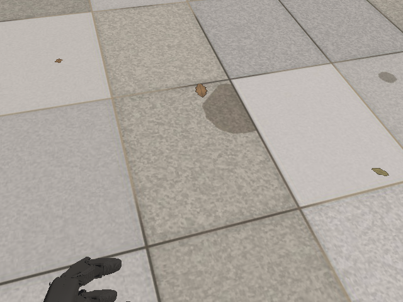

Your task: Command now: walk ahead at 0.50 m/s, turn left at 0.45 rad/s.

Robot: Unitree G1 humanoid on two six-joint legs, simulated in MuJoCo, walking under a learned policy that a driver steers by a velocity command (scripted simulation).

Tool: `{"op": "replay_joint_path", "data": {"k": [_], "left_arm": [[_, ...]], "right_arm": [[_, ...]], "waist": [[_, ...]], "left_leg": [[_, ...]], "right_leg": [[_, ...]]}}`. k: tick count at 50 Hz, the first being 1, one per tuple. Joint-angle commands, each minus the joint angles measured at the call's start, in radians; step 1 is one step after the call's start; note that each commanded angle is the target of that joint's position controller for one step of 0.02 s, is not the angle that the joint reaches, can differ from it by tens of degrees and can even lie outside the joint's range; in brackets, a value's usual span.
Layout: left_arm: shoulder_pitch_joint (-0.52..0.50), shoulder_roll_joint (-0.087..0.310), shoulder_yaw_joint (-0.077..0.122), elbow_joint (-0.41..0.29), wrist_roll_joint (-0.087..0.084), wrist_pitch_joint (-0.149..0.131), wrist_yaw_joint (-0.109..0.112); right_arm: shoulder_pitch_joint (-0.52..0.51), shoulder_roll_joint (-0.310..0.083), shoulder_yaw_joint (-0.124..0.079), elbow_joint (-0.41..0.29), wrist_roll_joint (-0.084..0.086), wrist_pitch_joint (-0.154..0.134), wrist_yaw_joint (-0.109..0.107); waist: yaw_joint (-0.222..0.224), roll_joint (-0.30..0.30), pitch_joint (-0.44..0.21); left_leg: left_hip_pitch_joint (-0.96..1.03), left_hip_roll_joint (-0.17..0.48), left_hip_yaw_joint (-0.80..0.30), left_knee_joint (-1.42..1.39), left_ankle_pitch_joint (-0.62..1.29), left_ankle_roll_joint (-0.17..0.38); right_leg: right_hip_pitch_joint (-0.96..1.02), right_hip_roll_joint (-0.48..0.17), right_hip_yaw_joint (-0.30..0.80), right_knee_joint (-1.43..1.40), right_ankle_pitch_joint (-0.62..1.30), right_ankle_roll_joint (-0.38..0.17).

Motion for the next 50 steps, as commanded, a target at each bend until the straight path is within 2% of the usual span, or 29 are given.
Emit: {"op": "replay_joint_path", "data": {"k": [1,4,6,7,8,9,10,11,12,13,14,15,18,21,25,30,32,33,34,35,36,37,38,39,40,41,43,45,50], "left_arm": [[-0.163,0.069,0.025,-0.091,-0.022,-0.019,-0.011],[-0.193,0.099,0.042,-0.101,-0.020,-0.042,-0.028],[-0.144,0.121,0.057,-0.089,-0.018,-0.055,-0.030],[-0.056,0.150,0.074,-0.066,-0.015,-0.061,-0.024],[0.091,0.191,0.094,-0.038,-0.004,-0.066,-0.014],[0.294,0.266,0.115,-0.018,0.006,-0.060,0.004],[0.324,0.285,0.117,-0.003,0.011,-0.044,0.005],[0.304,0.183,0.099,-0.017,-0.003,-0.034,0.009],[0.261,0.131,0.085,-0.021,-0.009,-0.028,0.016],[0.220,0.134,0.082,-0.016,-0.004,-0.023,0.015],[0.201,0.125,0.079,-0.004,0.005,-0.022,0.011],[0.192,0.113,0.075,0.004,0.015,-0.025,0.008],[0.194,0.122,0.085,0.037,0.000,-0.037,-0.001],[0.206,0.170,0.100,0.065,0.004,-0.038,-0.001],[0.238,0.210,0.107,0.091,0.001,-0.031,0.003],[0.326,0.252,0.118,0.136,-0.022,0.000,0.011],[0.322,0.277,0.124,0.137,-0.026,0.014,0.018],[0.321,0.294,0.129,0.136,-0.028,0.021,0.024],[0.310,0.303,0.131,0.131,-0.031,0.030,0.031],[0.309,0.281,0.122,0.117,-0.026,0.029,0.038],[0.393,0.150,0.079,0.064,0.020,0.011,0.027],[0.378,0.160,0.061,0.046,0.005,-0.029,0.008],[0.281,0.228,0.084,0.045,-0.045,-0.044,-0.006],[0.240,0.214,0.076,0.031,-0.054,-0.049,-0.004],[0.228,0.205,0.076,0.044,-0.034,-0.042,0.004],[0.244,0.210,0.081,0.053,-0.022,-0.028,0.006],[0.301,0.183,0.080,0.076,-0.024,0.005,0.003],[0.288,0.158,0.074,0.078,-0.021,0.025,0.009],[0.161,0.132,0.067,0.057,-0.024,0.020,-0.003]], "right_arm": [[0.064,-0.182,-0.054,-0.052,0.007,0.011,-0.024],[0.070,-0.176,-0.064,-0.058,0.010,0.038,-0.028],[0.029,-0.194,-0.076,-0.073,0.005,0.050,-0.030],[-0.001,-0.201,-0.080,-0.086,0.002,0.051,-0.027],[-0.047,-0.194,-0.078,-0.114,-0.003,0.047,-0.020],[-0.082,-0.149,-0.063,-0.156,-0.025,0.037,-0.015],[0.084,-0.068,-0.036,-0.173,-0.001,0.027,-0.011],[0.078,-0.172,-0.054,-0.148,0.016,0.027,-0.016],[-0.029,-0.220,-0.071,-0.162,0.014,0.032,-0.015],[-0.090,-0.212,-0.074,-0.178,0.004,0.033,-0.015],[-0.128,-0.198,-0.077,-0.192,-0.006,0.030,-0.012],[-0.124,-0.179,-0.078,-0.196,0.000,0.033,-0.006],[-0.129,-0.133,-0.070,-0.210,0.008,0.051,0.003],[-0.202,-0.136,-0.066,-0.237,0.000,0.054,0.008],[-0.332,-0.124,-0.053,-0.258,-0.001,0.039,0.034],[-0.480,-0.126,-0.048,-0.327,0.006,0.037,0.060],[-0.456,-0.155,-0.062,-0.339,0.000,0.043,0.065],[-0.402,-0.181,-0.076,-0.333,-0.003,0.048,0.064],[-0.269,-0.221,-0.100,-0.303,-0.003,0.052,0.061],[-0.091,-0.284,-0.134,-0.259,-0.002,0.058,0.045],[-0.037,-0.402,-0.156,-0.248,-0.001,0.058,0.027],[-0.010,-0.363,-0.135,-0.277,-0.005,0.044,0.029],[-0.010,-0.281,-0.113,-0.251,-0.020,0.040,0.032],[-0.076,-0.250,-0.103,-0.249,-0.017,0.034,0.031],[-0.152,-0.216,-0.090,-0.253,-0.015,0.030,0.030],[-0.197,-0.185,-0.078,-0.254,-0.024,0.023,0.031],[-0.223,-0.178,-0.075,-0.236,-0.032,0.005,0.032],[-0.213,-0.197,-0.080,-0.206,-0.035,-0.013,0.029],[-0.195,-0.205,-0.081,-0.160,-0.042,-0.019,0.009]], "waist": [[-0.023,0.133,0.018],[-0.025,0.138,0.024],[0.013,0.154,0.016],[0.057,0.162,-0.034],[0.131,0.155,-0.142],[0.213,0.056,-0.302],[0.127,-0.271,-0.421],[0.149,-0.194,-0.344],[0.163,-0.089,-0.191],[0.138,-0.007,-0.089],[0.117,-0.002,-0.030],[0.090,-0.022,-0.010],[0.065,-0.054,0.018],[0.069,-0.022,0.046],[0.119,-0.004,0.064],[0.163,-0.013,0.095],[0.127,-0.050,0.055],[0.089,-0.077,0.014],[0.012,-0.072,-0.055],[-0.075,-0.033,-0.141],[-0.007,0.227,-0.247],[-0.024,0.239,-0.443],[-0.063,0.134,-0.346],[-0.031,0.103,-0.210],[0.015,0.041,-0.129],[0.055,0.060,-0.086],[0.098,0.092,-0.064],[0.103,0.091,-0.023],[0.054,0.087,0.036]], "left_leg": [[0.080,0.227,-0.224,-0.066,0.279,0.089],[0.174,0.265,-0.299,0.008,0.287,0.094],[0.148,0.260,-0.311,0.071,0.384,0.080],[0.119,0.231,-0.297,0.150,0.498,0.063],[0.024,0.188,-0.263,0.302,0.533,0.033],[-0.170,0.125,-0.195,0.572,0.308,-0.001],[-0.537,0.008,-0.103,0.848,-0.346,-0.063],[-0.641,0.097,-0.113,0.991,-0.332,-0.073],[-0.667,0.127,-0.088,1.025,-0.230,-0.085],[-0.636,0.159,-0.060,1.012,-0.151,-0.094],[-0.620,0.182,-0.052,0.982,-0.106,-0.097],[-0.588,0.205,-0.049,0.968,-0.083,-0.094],[-0.591,0.237,-0.028,0.932,-0.056,-0.103],[-0.644,0.251,-0.034,0.822,0.053,-0.126],[-0.585,0.232,0.029,0.547,0.259,-0.106],[-0.602,0.197,0.100,0.366,0.203,-0.062],[-0.500,0.137,0.157,0.338,0.093,-0.026],[-0.411,0.097,0.183,0.334,0.039,-0.003],[-0.235,0.057,0.196,0.284,0.056,0.029],[0.059,0.061,0.133,0.241,0.118,0.072],[0.471,0.332,-0.322,0.258,0.156,0.215],[0.615,0.485,-0.766,0.071,0.001,0.343],[0.544,0.450,-0.606,0.040,0.020,0.266],[0.379,0.421,-0.452,0.041,0.105,0.226],[0.210,0.382,-0.331,0.033,0.215,0.191],[0.078,0.352,-0.251,0.006,0.293,0.176],[-0.049,0.332,-0.172,-0.064,0.305,0.173],[-0.095,0.327,-0.090,-0.113,0.340,0.168],[-0.049,0.287,0.086,-0.148,0.323,0.096]], "right_leg": [[0.050,0.065,-0.038,-0.220,0.032,0.037],[0.085,0.074,-0.006,-0.323,0.004,0.011],[0.224,0.094,-0.011,-0.376,-0.055,-0.021],[0.374,0.103,-0.028,-0.408,-0.054,-0.049],[0.621,0.034,0.014,-0.378,-0.026,-0.099],[0.932,-0.158,0.191,-0.321,-0.064,-0.171],[1.241,-0.381,0.629,-0.382,-0.217,-0.331],[1.166,-0.375,0.685,-0.437,-0.421,-0.311],[1.015,-0.329,0.520,-0.464,-0.413,-0.262],[0.856,-0.282,0.393,-0.495,-0.285,-0.233],[0.756,-0.240,0.311,-0.524,-0.194,-0.220],[0.693,-0.204,0.230,-0.549,-0.140,-0.208],[0.611,-0.184,0.104,-0.606,-0.060,-0.219],[0.603,-0.192,0.015,-0.627,0.044,-0.224],[0.632,-0.158,-0.119,-0.625,0.087,-0.184],[0.814,-0.213,-0.180,-0.571,0.197,-0.152],[0.852,-0.217,-0.221,-0.466,0.491,-0.128],[0.862,-0.215,-0.240,-0.368,0.653,-0.117],[0.824,-0.197,-0.263,-0.196,0.723,-0.097],[0.648,-0.160,-0.278,0.051,0.592,-0.060],[0.199,-0.028,-0.259,0.425,-0.252,-0.003],[0.001,0.085,-0.034,0.634,-0.623,0.008],[-0.079,0.018,0.020,0.655,-0.528,-0.007],[-0.084,-0.026,-0.004,0.591,-0.447,-0.017],[-0.028,-0.071,-0.013,0.515,-0.389,-0.012],[0.052,-0.097,-0.008,0.463,-0.360,-0.009],[0.139,-0.110,-0.008,0.420,-0.317,0.001],[0.117,-0.109,-0.008,0.365,-0.244,0.016],[0.075,-0.074,0.001,0.067,0.061,0.013]]}}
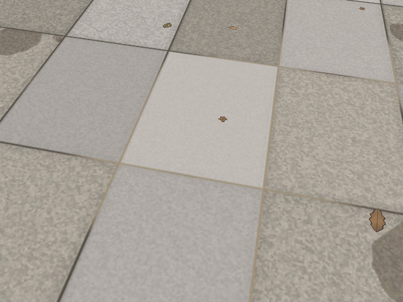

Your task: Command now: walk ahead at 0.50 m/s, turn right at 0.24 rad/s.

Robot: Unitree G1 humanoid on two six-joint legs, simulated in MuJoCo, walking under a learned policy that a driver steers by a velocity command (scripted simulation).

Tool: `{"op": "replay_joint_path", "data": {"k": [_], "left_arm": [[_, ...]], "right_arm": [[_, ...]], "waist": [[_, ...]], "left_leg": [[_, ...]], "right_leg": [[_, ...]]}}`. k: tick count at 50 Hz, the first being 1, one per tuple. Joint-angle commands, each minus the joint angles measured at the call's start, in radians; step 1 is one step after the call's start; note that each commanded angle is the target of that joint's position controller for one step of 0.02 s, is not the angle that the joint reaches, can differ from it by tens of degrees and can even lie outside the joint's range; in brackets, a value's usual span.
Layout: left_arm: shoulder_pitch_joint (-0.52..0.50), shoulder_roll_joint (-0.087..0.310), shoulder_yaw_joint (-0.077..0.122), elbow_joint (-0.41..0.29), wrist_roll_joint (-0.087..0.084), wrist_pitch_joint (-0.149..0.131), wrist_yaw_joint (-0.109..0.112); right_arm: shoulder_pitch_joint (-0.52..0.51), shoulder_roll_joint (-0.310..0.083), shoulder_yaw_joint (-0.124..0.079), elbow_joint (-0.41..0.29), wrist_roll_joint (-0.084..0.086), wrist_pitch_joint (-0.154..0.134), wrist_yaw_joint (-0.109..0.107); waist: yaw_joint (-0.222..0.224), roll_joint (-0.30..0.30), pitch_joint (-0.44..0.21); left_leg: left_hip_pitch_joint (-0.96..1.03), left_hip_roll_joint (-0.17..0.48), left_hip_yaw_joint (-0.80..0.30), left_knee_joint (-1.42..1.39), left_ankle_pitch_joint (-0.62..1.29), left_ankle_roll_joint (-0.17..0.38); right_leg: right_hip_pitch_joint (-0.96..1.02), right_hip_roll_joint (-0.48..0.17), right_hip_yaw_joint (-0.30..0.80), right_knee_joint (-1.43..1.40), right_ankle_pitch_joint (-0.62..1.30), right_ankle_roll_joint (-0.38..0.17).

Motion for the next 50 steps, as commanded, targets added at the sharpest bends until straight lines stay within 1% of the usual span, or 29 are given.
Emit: {"op": "replay_joint_path", "data": {"k": [1,5,7,10,11,12,13,14,15,16,17,18,20,22,27,29,32,34,35,36,37,38,39,40,41,43,45,47,50], "left_arm": [[-0.049,0.039,0.006,-0.056,-0.002,-0.012,-0.012],[-0.144,0.027,0.000,-0.100,-0.003,-0.014,-0.037],[-0.167,0.032,0.002,-0.127,0.001,-0.013,-0.050],[-0.082,0.076,0.025,-0.138,0.007,-0.005,-0.061],[0.040,0.112,0.047,-0.113,0.006,-0.003,-0.058],[0.200,0.176,0.078,-0.079,0.004,0.001,-0.045],[0.272,0.297,0.107,-0.074,-0.001,0.001,-0.031],[0.292,0.252,0.087,-0.091,-0.006,-0.008,-0.034],[0.272,0.190,0.070,-0.090,0.004,-0.009,-0.032],[0.212,0.161,0.061,-0.098,0.001,-0.010,-0.028],[0.144,0.137,0.053,-0.111,0.001,-0.007,-0.026],[0.099,0.111,0.042,-0.128,0.009,-0.006,-0.023],[0.061,0.108,0.041,-0.145,0.014,-0.007,-0.016],[0.070,0.129,0.047,-0.138,0.010,-0.010,-0.005],[0.133,0.151,0.056,-0.108,-0.005,0.004,0.017],[0.167,0.157,0.059,-0.095,-0.009,0.010,0.018],[0.180,0.147,0.059,-0.090,-0.010,0.019,0.022],[0.150,0.135,0.059,-0.100,-0.006,0.023,0.023],[0.143,0.100,0.047,-0.110,-0.001,0.021,0.020],[0.148,0.041,0.025,-0.131,0.016,0.018,0.018],[0.301,-0.003,0.012,-0.152,-0.007,0.010,0.022],[0.315,0.096,0.026,-0.119,-0.009,0.009,0.027],[0.214,0.144,0.040,-0.124,-0.003,0.016,0.028],[0.147,0.141,0.042,-0.135,0.010,0.025,0.031],[0.102,0.130,0.043,-0.150,0.021,0.029,0.031],[0.112,0.071,0.032,-0.148,0.010,0.040,0.024],[0.115,0.027,0.017,-0.143,0.012,0.049,0.025],[0.096,0.013,0.008,-0.139,0.019,0.054,0.024],[0.041,0.032,0.010,-0.140,0.017,0.060,0.019]], "right_arm": [[-0.052,-0.151,-0.038,-0.053,0.001,-0.023,-0.013],[0.005,-0.169,-0.047,-0.009,0.016,-0.011,-0.018],[0.016,-0.179,-0.053,0.007,0.024,0.002,-0.022],[-0.022,-0.219,-0.065,0.001,0.033,0.026,-0.039],[-0.041,-0.223,-0.065,-0.003,0.034,0.035,-0.046],[-0.032,-0.200,-0.054,-0.010,0.029,0.033,-0.053],[0.069,-0.092,-0.016,-0.059,-0.002,0.011,-0.042],[0.036,-0.096,-0.002,-0.061,-0.001,-0.026,-0.023],[-0.062,-0.158,-0.021,-0.084,0.043,-0.048,-0.007],[-0.117,-0.155,-0.014,-0.105,0.048,-0.061,-0.005],[-0.138,-0.150,-0.016,-0.105,0.023,-0.063,-0.012],[-0.130,-0.160,-0.025,-0.105,0.009,-0.055,-0.018],[-0.093,-0.146,-0.027,-0.101,0.002,-0.030,-0.020],[-0.102,-0.123,-0.020,-0.102,-0.003,-0.015,-0.026],[-0.288,-0.077,0.002,-0.138,0.007,-0.020,-0.018],[-0.334,-0.093,-0.002,-0.150,0.019,-0.028,-0.010],[-0.330,-0.133,-0.020,-0.155,0.025,-0.041,0.002],[-0.241,-0.151,-0.035,-0.133,0.026,-0.050,0.001],[-0.148,-0.177,-0.050,-0.116,0.015,-0.055,-0.005],[-0.016,-0.236,-0.064,-0.109,-0.008,-0.057,-0.013],[0.045,-0.313,-0.081,-0.074,-0.028,-0.044,-0.009],[0.033,-0.221,-0.063,-0.087,0.003,-0.041,-0.003],[-0.016,-0.156,-0.043,-0.102,0.005,-0.035,-0.007],[-0.061,-0.128,-0.029,-0.106,-0.003,-0.027,-0.005],[-0.089,-0.108,-0.021,-0.095,-0.002,-0.021,-0.003],[-0.110,-0.087,-0.009,-0.067,-0.006,-0.022,0.000],[-0.132,-0.111,-0.013,-0.043,-0.005,-0.017,-0.003],[-0.159,-0.147,-0.022,-0.027,0.004,-0.004,-0.010],[-0.141,-0.164,-0.024,0.002,0.020,0.012,-0.014]], "waist": [[-0.007,0.095,0.010],[-0.052,0.083,0.052],[-0.051,0.090,0.058],[0.017,0.139,-0.025],[0.089,0.131,-0.091],[0.164,0.085,-0.180],[0.113,-0.161,-0.300],[0.133,-0.166,-0.441],[0.164,-0.101,-0.341],[0.139,-0.032,-0.220],[0.095,0.038,-0.136],[0.055,0.027,-0.098],[0.015,-0.005,-0.078],[0.008,-0.004,-0.060],[0.081,-0.044,-0.038],[0.101,-0.052,-0.037],[0.086,-0.069,-0.038],[0.031,-0.092,-0.052],[-0.015,-0.078,-0.112],[-0.064,0.037,-0.239],[0.011,0.387,-0.333],[-0.006,0.300,-0.301],[-0.032,0.194,-0.201],[-0.021,0.113,-0.153],[-0.007,0.096,-0.108],[0.035,0.141,-0.088],[0.053,0.168,-0.105],[0.060,0.169,-0.143],[0.033,0.169,-0.156]], "left_leg": [[-0.047,0.253,-0.036,-0.141,0.288,0.120],[0.097,0.310,-0.007,-0.122,0.296,0.107],[0.180,0.339,0.003,-0.074,0.383,0.093],[0.228,0.335,0.051,0.119,0.840,0.050],[0.194,0.307,0.086,0.288,0.936,0.024],[0.033,0.263,0.104,0.534,0.802,-0.015],[-0.414,0.106,0.091,0.941,0.123,-0.087],[-0.611,-0.006,-0.125,1.110,-0.380,-0.092],[-0.710,0.062,-0.188,1.141,-0.313,-0.068],[-0.718,0.106,-0.167,1.068,-0.225,-0.053],[-0.672,0.142,-0.154,0.971,-0.170,-0.055],[-0.595,0.168,-0.153,0.907,-0.135,-0.064],[-0.526,0.175,-0.141,0.842,-0.108,-0.091],[-0.512,0.166,-0.118,0.748,-0.056,-0.123],[-0.420,0.097,-0.102,0.364,0.243,-0.152],[-0.392,0.075,-0.113,0.290,0.269,-0.149],[-0.357,0.069,-0.147,0.213,0.197,-0.118],[-0.241,0.067,-0.132,0.166,0.149,-0.078],[-0.084,0.100,-0.145,0.155,0.142,-0.045],[0.146,0.271,-0.299,0.173,0.182,0.018],[0.416,0.485,-0.756,0.098,0.176,0.208],[0.396,0.502,-0.839,0.076,0.128,0.220],[0.290,0.458,-0.657,0.092,0.271,0.187],[0.183,0.411,-0.507,0.107,0.457,0.164],[0.096,0.370,-0.411,0.109,0.615,0.155],[-0.004,0.308,-0.293,0.074,0.701,0.131],[-0.045,0.295,-0.232,0.048,0.772,0.150],[-0.078,0.288,-0.180,0.041,0.789,0.151],[-0.076,0.286,-0.154,0.037,0.678,0.139]], "right_leg": [[0.074,0.015,-0.006,-0.169,0.190,-0.009],[0.027,0.039,-0.032,-0.302,0.174,-0.043],[0.000,0.052,-0.053,-0.332,0.080,-0.070],[0.160,0.136,-0.143,-0.338,-0.092,-0.127],[0.328,0.180,-0.167,-0.378,-0.076,-0.155],[0.606,0.167,-0.091,-0.406,-0.007,-0.200],[1.014,-0.099,0.397,-0.425,-0.063,-0.377],[1.163,-0.202,0.786,-0.602,-0.166,-0.465],[1.113,-0.173,0.653,-0.630,-0.210,-0.403],[0.962,-0.135,0.521,-0.637,-0.165,-0.364],[0.804,-0.098,0.425,-0.650,-0.071,-0.336],[0.686,-0.069,0.362,-0.674,0.030,-0.326],[0.571,-0.033,0.308,-0.711,0.118,-0.332],[0.498,-0.007,0.243,-0.721,0.191,-0.329],[0.450,0.063,0.181,-0.694,0.066,-0.260],[0.481,0.043,0.230,-0.669,0.011,-0.252],[0.566,0.006,0.331,-0.589,-0.043,-0.231],[0.571,0.017,0.360,-0.511,-0.021,-0.203],[0.535,0.064,0.328,-0.399,0.011,-0.171],[0.436,0.135,0.231,-0.122,-0.098,-0.125],[0.099,0.273,0.112,0.202,-0.529,-0.050],[0.001,0.206,0.150,0.342,-0.543,-0.025],[-0.006,0.184,0.145,0.390,-0.471,-0.008],[0.029,0.159,0.115,0.378,-0.427,0.003],[0.047,0.138,0.104,0.326,-0.410,0.008],[0.136,0.110,0.073,0.184,-0.389,0.008],[0.206,0.114,0.033,0.034,-0.340,0.024],[0.310,0.108,0.004,-0.113,-0.237,0.027],[0.394,0.116,-0.018,-0.252,-0.114,0.021]]}}
Over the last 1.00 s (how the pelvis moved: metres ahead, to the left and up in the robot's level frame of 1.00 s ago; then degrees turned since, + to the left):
0.53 0.14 0.00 26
